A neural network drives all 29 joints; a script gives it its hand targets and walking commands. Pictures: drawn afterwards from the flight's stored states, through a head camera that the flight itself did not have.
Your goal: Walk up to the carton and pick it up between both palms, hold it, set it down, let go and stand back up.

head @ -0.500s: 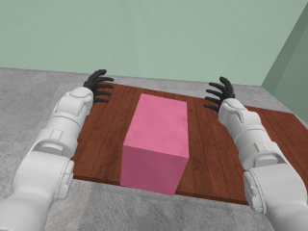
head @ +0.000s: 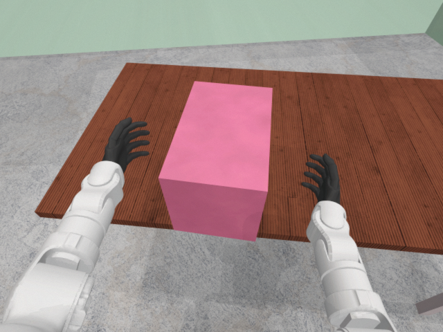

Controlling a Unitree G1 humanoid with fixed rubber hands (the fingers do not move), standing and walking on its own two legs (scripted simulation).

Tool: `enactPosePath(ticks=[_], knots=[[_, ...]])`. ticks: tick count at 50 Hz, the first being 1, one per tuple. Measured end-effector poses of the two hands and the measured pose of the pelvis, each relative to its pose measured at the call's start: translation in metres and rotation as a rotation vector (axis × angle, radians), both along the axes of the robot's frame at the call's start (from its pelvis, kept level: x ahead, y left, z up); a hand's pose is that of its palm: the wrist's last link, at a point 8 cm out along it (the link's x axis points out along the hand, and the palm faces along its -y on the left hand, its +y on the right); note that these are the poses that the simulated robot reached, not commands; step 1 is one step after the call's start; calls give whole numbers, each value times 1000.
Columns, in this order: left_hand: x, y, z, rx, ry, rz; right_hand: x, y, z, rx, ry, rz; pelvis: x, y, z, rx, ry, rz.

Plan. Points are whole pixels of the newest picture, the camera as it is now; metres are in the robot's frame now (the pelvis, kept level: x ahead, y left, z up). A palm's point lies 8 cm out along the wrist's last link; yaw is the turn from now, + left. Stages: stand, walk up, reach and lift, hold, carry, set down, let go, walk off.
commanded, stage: set down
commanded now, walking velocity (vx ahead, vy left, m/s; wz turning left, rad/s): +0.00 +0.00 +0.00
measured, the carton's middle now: (223, 158) +0.49 -0.03 +0.01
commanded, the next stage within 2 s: none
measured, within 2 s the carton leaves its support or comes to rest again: neither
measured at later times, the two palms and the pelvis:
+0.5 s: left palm (92, 271) +0.25 +0.22 +0.00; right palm (311, 280) +0.22 -0.16 +0.00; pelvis +0.00 +0.01 +0.01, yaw +0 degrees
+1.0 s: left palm (89, 261) +0.26 +0.22 +0.02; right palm (314, 265) +0.23 -0.16 +0.02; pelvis +0.03 +0.01 +0.02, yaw +0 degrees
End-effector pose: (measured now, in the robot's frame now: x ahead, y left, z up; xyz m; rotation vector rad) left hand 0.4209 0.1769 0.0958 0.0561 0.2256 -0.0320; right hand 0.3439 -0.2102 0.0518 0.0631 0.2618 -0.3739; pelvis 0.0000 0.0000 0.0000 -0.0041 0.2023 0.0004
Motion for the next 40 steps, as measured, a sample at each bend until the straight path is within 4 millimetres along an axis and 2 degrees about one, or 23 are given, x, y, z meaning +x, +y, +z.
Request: enactPosePath(ticks=[3, 6, 9, 12, 15, 20, 23, 25, 27, 32, 36, 40], knots=[[0, -3, 23, -36, -7, -38, 7, -6, 47, -13, -94, 11, 10, -2, 5, 1, -66, -5], [-4, -3, 40, -54, -4, -66, 14, 0, 90, -26, -158, 57, 16, -4, 10, -2, -157, -10], [-16, 1, 39, -55, -5, -75, 12, 16, 108, -38, -177, 110, 22, -6, 15, -6, -254, -11], [-37, 8, 15, -52, 30, -58, 1, 34, 90, -19, -127, 126, 25, -7, 17, -13, -317, -9], [-63, 17, -24, -46, 113, -26, -18, 49, 46, 21, -11, 112, 23, -5, 17, -17, -349, -5], [-123, 31, -87, -24, 227, 24, -79, 63, -33, 84, 154, 59, 14, 1, 16, -23, -341, 2], [-158, 37, -102, -27, 244, 51, -117, 58, -55, 83, 189, 30, 8, 7, 14, -26, -302, 4], [-169, 40, -99, -37, 219, 59, -129, 49, -56, 57, 177, 25, 5, 10, 13, -26, -260, 6], [-169, 40, -87, -44, 162, 48, -128, 37, -47, 17, 129, 29, 2, 14, 11, -24, -218, 5], [-141, 31, -46, -36, 11, -43, -97, 17, -1, -56, -47, 54, 2, 17, 8, -14, -182, -11], [-116, 25, -29, -30, 2, -76, -75, 17, 25, -41, -80, 80, 9, 16, 11, -10, -232, -20], [-110, 24, -21, -59, 5, -54, -72, 30, 27, -13, -36, 110, 20, 11, 14, -12, -299, -21]])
